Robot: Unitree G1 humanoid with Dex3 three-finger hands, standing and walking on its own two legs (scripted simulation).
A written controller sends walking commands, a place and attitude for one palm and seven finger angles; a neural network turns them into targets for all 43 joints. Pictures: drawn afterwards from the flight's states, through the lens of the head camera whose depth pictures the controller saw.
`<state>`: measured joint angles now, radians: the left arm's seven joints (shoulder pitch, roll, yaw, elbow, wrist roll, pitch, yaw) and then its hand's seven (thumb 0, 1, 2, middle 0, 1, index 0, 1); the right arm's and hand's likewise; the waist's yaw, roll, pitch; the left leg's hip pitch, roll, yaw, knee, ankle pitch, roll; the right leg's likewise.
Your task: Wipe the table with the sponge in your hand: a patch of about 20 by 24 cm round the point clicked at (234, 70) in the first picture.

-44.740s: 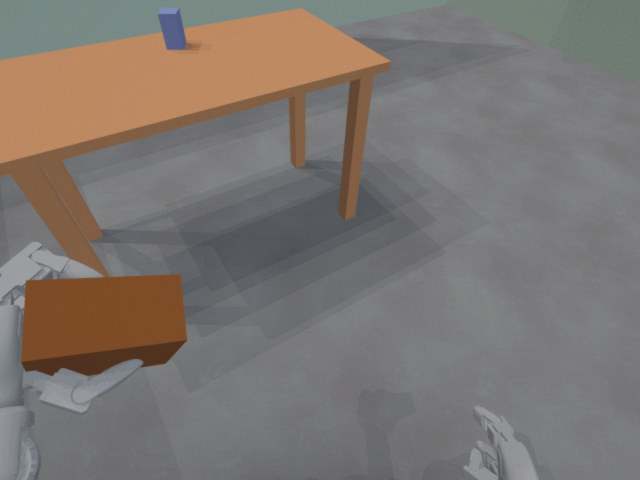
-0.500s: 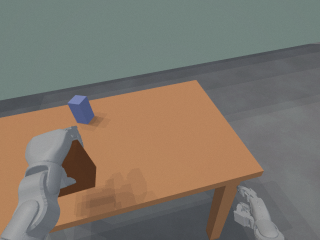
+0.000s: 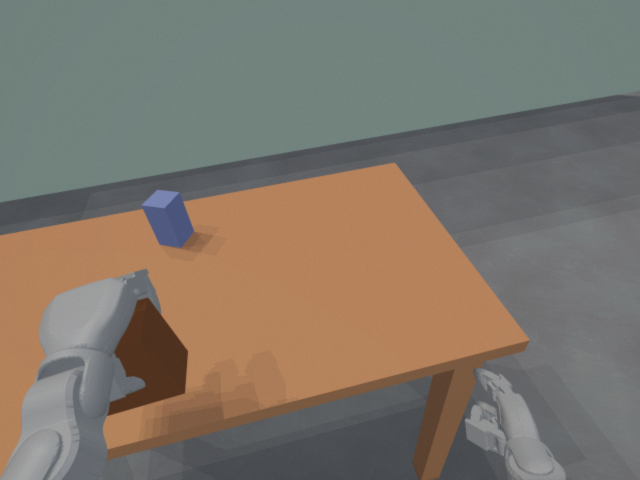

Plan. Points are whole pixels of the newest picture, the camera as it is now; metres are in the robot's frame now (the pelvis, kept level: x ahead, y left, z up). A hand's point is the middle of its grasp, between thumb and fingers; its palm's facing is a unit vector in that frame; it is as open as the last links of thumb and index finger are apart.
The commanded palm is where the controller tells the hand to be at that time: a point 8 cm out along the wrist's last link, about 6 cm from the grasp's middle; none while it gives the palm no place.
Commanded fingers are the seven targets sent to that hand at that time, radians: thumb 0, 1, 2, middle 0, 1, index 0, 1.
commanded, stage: bring the sponge back beside the body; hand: left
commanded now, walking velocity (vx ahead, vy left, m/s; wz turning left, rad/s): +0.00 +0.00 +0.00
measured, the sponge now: (133, 366) +0.20 +0.28 +0.06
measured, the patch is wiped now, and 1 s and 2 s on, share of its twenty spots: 1.00 1.00 1.00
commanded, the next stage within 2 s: step back with the hand held close in 0.74 s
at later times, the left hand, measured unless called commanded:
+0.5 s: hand (100, 362) +0.18 +0.29 +0.11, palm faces +0.08 -0.12 -0.99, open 10.4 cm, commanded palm +0.15 +0.28 +0.18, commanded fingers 0.00 0.10 1.30 -1.20 -1.60 -1.20 -1.60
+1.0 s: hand (134, 342) +0.20 +0.26 +0.12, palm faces +0.29 -0.79 -0.55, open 10.4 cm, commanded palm +0.15 +0.28 +0.17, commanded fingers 0.00 0.10 1.30 -1.20 -1.60 -1.20 -1.60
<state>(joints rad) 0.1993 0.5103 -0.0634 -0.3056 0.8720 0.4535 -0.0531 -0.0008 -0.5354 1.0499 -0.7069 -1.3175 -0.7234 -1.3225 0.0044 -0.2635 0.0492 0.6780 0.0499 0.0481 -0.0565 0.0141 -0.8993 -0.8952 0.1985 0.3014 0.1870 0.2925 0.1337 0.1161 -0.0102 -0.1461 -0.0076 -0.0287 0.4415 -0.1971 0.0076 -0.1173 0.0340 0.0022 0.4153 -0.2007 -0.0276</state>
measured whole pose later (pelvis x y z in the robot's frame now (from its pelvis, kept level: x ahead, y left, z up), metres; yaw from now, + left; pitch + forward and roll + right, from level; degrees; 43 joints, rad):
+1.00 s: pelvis -0.01 +0.00 +0.00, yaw +0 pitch -2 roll -2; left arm 0.35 0.44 0.21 -0.38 0.07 0.14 0.05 0.00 -0.54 1.05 -0.71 -1.32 -0.72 -1.32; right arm 0.11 -0.23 0.08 0.52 0.03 -0.01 -0.07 0.01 -0.90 -0.90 0.20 0.30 0.20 0.30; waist 0.09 0.05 -0.02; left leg -0.29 -0.01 -0.07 0.56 -0.28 0.03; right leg -0.22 0.05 -0.01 0.44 -0.19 -0.02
